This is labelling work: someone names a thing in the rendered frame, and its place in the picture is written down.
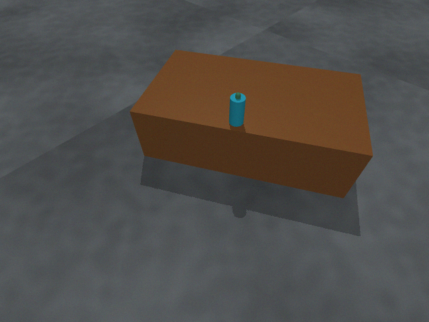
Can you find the bottle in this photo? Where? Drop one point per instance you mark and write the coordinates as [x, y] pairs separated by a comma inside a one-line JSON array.
[[237, 109]]

